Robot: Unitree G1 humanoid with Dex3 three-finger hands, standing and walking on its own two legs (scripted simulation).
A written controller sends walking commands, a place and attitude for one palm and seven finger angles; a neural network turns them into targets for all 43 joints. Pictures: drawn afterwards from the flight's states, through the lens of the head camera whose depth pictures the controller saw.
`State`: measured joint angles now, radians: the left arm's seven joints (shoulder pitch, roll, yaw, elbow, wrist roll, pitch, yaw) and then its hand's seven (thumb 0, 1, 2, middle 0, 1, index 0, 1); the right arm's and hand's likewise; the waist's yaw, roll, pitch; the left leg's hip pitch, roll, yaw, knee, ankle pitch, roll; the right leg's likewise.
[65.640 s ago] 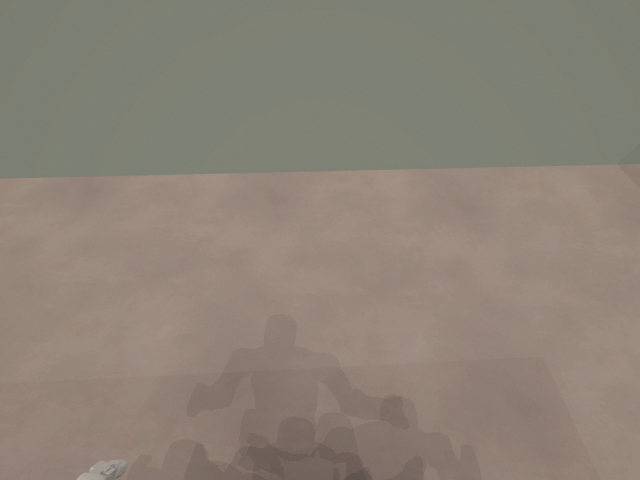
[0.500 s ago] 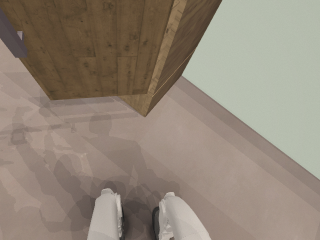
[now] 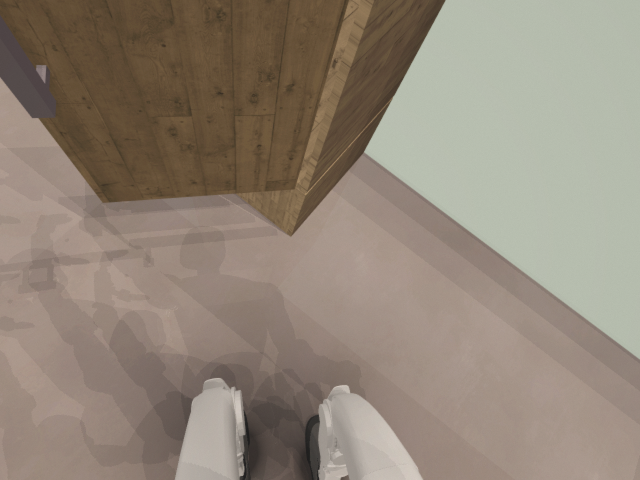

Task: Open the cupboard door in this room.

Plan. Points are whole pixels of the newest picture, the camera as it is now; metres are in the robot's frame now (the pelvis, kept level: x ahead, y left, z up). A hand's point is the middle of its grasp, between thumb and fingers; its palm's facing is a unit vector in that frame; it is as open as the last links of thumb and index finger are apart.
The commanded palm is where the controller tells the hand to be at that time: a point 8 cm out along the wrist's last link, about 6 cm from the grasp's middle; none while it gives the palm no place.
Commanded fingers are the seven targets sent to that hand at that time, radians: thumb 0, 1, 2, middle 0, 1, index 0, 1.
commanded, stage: slide the fingers in behind the handle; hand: left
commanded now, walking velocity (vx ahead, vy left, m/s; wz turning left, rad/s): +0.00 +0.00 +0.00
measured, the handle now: (7, 38) +0.56 +0.29 +0.08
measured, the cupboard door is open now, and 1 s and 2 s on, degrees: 47 47 47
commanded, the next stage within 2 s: close the thumb around the handle in 1.60 s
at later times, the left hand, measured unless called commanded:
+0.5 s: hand out of the picture +0.51 +0.31 +0.08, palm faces +0.13 -0.99 -0.01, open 14.0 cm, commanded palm +0.50 +0.33 +0.07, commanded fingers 0.00 -0.50 0.30 -0.30 -1.20 -0.30 -1.20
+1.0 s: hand (13, 81) +0.51 +0.28 +0.08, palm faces +0.11 -0.99 -0.02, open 14.0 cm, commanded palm +0.50 +0.30 +0.07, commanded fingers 0.00 -0.50 0.30 -0.30 -1.20 -0.30 -1.20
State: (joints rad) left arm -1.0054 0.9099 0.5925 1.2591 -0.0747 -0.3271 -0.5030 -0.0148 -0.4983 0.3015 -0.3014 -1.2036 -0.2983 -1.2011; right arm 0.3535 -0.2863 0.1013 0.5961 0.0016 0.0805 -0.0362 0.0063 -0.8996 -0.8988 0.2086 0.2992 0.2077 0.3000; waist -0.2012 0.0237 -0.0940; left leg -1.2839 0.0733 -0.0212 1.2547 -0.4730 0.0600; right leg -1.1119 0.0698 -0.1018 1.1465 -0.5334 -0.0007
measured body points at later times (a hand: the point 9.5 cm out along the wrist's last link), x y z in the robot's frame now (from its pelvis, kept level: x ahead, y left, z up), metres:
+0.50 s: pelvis +0.00 -0.01 +0.00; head +0.18 +0.05 +0.41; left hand +0.50 +0.36 +0.08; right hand +0.02 -0.28 -0.09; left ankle +0.05 +0.08 -0.63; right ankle +0.00 -0.13 -0.63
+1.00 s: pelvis +0.00 -0.01 +0.01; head +0.16 +0.03 +0.43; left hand +0.50 +0.33 +0.09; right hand +0.02 -0.28 -0.09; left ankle +0.05 +0.08 -0.63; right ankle +0.00 -0.13 -0.63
